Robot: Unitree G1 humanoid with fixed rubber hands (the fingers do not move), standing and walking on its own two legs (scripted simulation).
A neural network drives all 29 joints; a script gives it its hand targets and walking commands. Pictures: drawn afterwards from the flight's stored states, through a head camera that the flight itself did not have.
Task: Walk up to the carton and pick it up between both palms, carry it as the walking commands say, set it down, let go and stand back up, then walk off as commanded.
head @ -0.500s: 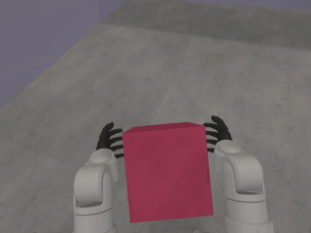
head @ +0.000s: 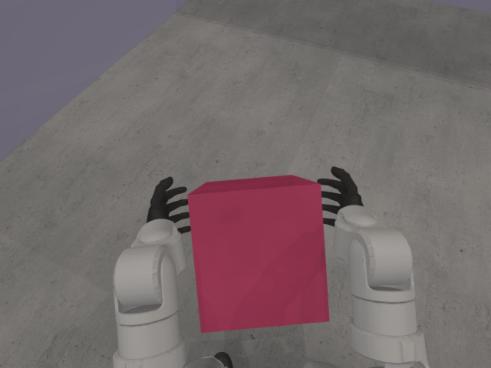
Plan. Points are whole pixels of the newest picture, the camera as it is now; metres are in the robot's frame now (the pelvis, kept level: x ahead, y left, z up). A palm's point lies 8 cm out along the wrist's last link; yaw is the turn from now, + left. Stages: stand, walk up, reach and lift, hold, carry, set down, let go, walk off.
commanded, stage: carry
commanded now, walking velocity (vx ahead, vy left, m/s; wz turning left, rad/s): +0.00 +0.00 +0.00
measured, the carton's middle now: (255, 237) +0.33 +0.01 -0.05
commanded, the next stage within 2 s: none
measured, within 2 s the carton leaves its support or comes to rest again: neither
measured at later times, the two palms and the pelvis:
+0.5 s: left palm (169, 137) +0.43 +0.15 +0.12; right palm (337, 134) +0.43 -0.12 +0.12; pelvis +0.14 +0.01 +0.02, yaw +1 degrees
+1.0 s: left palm (178, 139) +0.49 +0.16 +0.05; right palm (322, 133) +0.50 -0.12 +0.05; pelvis +0.20 +0.01 +0.00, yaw +1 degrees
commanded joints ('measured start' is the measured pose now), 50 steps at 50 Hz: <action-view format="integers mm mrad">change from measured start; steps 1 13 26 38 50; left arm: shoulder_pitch -365 -250 -326 -265 -449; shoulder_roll -1122 -1028 -1065 -1050 -1027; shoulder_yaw -629 -550 -554 -579 -551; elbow -126 -34 -12 -43 -34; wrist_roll -405 -320 -327 -323 -345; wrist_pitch -43 -28 -22 -63 -290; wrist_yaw -277 -261 -259 -266 -313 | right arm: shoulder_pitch -288 -279 -296 -279 -420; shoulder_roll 1120 1045 1069 1039 1004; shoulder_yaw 508 562 528 563 501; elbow -162 -133 -103 -169 -114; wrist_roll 350 352 354 360 327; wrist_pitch -54 -11 -10 -52 -282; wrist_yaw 253 255 253 257 289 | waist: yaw -32 -24 -36 7 -30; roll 203 23 17 -204 21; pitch -560 -518 -442 -422 -474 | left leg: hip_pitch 524 326 298 -427 304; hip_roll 239 135 51 -60 118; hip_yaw -151 -96 -26 -31 -134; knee -63 77 16 138 60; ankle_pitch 658 604 572 -433 373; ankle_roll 121 -9 -30 -10 16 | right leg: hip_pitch -11 312 368 975 266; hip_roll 23 -96 -21 -204 -83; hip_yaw -17 -17 -67 141 46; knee -202 -314 -362 -303 -387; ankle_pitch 55 1016 1092 1794 755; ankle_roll -18 -59 -59 -164 -67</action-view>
